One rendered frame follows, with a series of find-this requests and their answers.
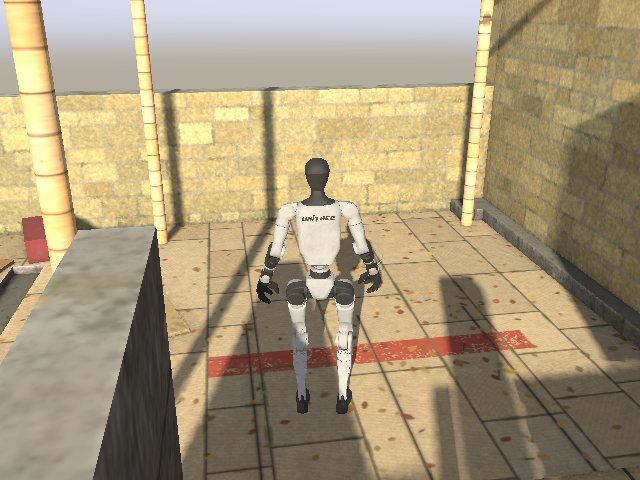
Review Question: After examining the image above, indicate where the right robot forearm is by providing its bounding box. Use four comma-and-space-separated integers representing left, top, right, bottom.
359, 239, 379, 275

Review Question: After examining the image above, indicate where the left robot forearm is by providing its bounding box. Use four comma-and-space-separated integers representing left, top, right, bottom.
259, 242, 280, 283

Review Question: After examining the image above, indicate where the left robot thigh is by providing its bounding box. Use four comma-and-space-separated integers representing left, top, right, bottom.
286, 279, 309, 350

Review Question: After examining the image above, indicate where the right robot shin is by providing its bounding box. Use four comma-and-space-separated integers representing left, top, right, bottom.
337, 332, 353, 401

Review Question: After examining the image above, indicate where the robot left upper arm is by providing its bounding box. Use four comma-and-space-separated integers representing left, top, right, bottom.
270, 202, 298, 258

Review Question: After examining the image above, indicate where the left robot hand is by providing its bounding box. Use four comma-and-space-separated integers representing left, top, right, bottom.
256, 279, 279, 304

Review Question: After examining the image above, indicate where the robot right upper arm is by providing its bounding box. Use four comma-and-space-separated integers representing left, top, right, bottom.
339, 201, 369, 255

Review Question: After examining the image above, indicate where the right robot hand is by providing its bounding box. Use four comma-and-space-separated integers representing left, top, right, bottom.
358, 271, 382, 293

